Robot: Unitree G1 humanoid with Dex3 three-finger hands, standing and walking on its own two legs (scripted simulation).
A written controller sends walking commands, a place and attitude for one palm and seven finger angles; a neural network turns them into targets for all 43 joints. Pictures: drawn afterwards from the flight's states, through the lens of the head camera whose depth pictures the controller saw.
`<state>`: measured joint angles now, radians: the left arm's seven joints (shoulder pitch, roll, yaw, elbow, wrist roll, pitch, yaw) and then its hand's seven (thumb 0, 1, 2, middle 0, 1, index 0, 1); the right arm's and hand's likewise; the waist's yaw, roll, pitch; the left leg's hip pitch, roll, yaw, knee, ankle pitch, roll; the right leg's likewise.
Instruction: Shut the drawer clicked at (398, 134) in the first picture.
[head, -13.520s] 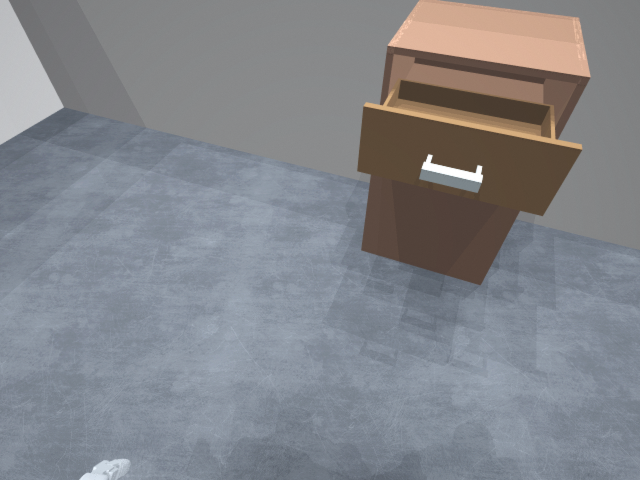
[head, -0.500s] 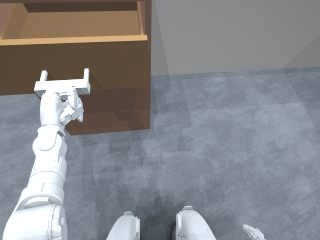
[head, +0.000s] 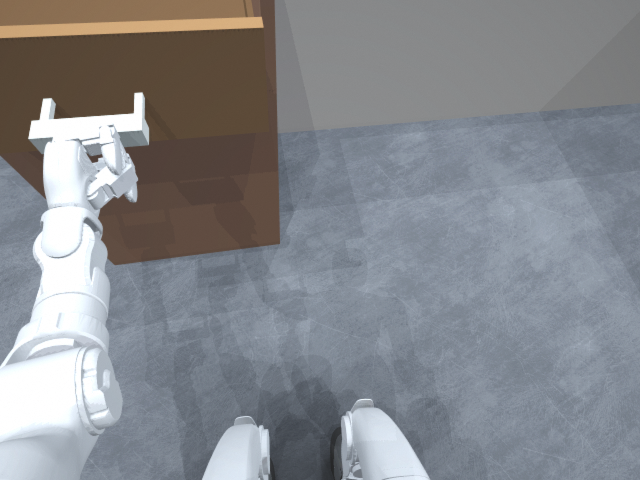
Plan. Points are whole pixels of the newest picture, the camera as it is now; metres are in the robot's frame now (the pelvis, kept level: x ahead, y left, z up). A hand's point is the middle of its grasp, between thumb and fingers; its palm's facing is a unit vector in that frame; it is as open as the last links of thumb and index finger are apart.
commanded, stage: push the drawer shut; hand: left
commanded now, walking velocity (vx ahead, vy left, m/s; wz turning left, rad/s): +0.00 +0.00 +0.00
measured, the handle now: (93, 118) +0.56 +0.26 +0.04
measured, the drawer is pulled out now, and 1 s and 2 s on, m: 0.10 0.00 0.00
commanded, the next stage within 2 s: pull the fist back off the drawer in 1.12 s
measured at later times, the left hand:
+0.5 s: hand (128, 133) +0.53 +0.22 +0.05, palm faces +0.13 -0.99 -0.03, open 3.4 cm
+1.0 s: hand (125, 104) +0.58 +0.23 +0.05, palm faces +0.12 -0.99 -0.03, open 3.3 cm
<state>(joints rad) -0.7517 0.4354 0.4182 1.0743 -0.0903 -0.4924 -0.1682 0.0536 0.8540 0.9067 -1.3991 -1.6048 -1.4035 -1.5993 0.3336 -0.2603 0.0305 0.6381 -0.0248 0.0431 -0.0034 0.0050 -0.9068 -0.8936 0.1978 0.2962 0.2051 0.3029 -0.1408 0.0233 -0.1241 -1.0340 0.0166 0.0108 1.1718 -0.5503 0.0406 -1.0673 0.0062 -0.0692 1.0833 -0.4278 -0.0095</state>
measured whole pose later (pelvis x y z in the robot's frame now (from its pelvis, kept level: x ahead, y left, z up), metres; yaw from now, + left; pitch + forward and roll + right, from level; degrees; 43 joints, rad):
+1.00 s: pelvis +0.00 +0.00 -0.02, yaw -1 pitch +31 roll -6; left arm -1.15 0.73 0.51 1.33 0.05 -0.40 -0.19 0.05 0.78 0.93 -1.40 -1.60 -1.40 -1.60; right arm 0.41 -0.27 0.09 0.62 -0.06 0.10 0.02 0.00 -0.91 -0.89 0.20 0.30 0.21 0.30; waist -0.27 0.05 -0.10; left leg -1.23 0.04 -0.04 1.25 -0.56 0.04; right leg -1.22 0.03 -0.12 1.10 -0.41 -0.01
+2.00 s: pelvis +0.01 +0.01 +0.00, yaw -2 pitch +29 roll -6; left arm -0.95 0.60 0.50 1.14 -0.03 -0.39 -0.15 0.02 0.89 0.90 -1.40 -1.60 -1.40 -1.60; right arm 0.41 -0.26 0.06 0.59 -0.05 0.09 0.04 0.00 -0.91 -0.89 0.20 0.30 0.21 0.30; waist -0.22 0.05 -0.12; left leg -1.13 0.04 -0.01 1.19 -0.57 0.05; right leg -1.14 0.03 -0.08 1.05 -0.42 0.01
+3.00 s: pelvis +0.03 +0.00 +0.09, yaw +2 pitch -3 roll -1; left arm 0.25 0.31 0.21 -0.16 -0.07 -0.07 0.09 0.02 0.89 0.90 -1.40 -1.60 -1.41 -1.60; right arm 0.20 -0.23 0.06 0.57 0.02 -0.04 -0.07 0.01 -0.91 -0.89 0.20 0.30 0.20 0.30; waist 0.05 0.06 -0.01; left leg -0.11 -0.02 0.00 0.48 -0.31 0.04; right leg -0.16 0.00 -0.04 0.44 -0.23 0.00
